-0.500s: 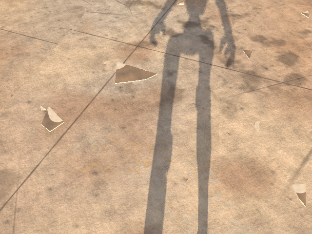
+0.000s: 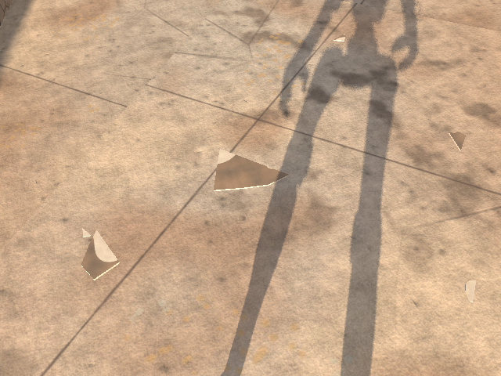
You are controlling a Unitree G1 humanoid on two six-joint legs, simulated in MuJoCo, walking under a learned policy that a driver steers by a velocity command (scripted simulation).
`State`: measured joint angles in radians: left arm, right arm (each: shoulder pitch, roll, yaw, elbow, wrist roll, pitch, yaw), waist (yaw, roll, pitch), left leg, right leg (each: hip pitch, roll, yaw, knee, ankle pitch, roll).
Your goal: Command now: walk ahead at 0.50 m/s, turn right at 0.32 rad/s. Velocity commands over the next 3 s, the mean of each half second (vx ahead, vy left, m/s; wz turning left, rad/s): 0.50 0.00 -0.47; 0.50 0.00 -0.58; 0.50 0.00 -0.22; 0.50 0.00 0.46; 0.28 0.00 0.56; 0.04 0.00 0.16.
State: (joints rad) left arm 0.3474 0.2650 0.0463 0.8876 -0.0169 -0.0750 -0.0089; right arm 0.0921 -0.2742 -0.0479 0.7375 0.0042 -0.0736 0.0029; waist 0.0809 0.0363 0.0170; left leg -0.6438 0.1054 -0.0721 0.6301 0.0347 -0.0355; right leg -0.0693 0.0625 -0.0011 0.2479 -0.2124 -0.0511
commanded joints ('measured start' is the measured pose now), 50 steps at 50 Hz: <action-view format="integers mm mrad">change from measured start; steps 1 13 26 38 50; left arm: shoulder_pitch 23 -40 -315 -91 10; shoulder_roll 184 127 55 158 192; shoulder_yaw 45 45 21 65 75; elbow -40 -134 -273 -258 -221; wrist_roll -12 -13 -5 4 -8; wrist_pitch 2 21 46 15 24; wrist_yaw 13 14 -40 -22 25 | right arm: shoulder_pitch -111 116 181 76 -164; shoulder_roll -63 -83 -185 -161 -90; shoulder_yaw -11 -28 -68 -41 -17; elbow -85 1 84 -7 -92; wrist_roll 9 -18 4 -1 1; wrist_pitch -28 -35 -15 -70 -39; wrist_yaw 14 3 -17 -8 16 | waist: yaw -4 -101 -154 -58 -8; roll -103 99 9 -56 -116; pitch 29 -44 66 -98 1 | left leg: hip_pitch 95 573 642 -77 130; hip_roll -51 176 178 15 -87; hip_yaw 23 -192 212 -16 8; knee -102 -422 -479 564 -74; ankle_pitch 42 -240 30 -386 69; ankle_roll -4 194 181 40 -28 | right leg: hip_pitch -60 -618 -606 62 -164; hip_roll -252 -190 -173 -283 -172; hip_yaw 177 117 -7 447 299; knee -47 937 443 28 10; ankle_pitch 171 -99 206 85 115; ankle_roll -150 31 25 -247 -167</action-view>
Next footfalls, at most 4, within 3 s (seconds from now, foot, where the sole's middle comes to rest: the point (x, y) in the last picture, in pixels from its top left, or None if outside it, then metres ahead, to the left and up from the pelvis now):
0.12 left None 0.25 0.15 -0.78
0.64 right None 0.46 -0.17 -0.78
1.14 left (336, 270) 0.80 -0.15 -0.78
1.60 right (453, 274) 0.81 -0.49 -0.78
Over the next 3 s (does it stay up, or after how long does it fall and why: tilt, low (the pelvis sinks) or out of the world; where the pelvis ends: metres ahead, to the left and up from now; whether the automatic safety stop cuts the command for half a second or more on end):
stays up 1.21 -0.46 -0.01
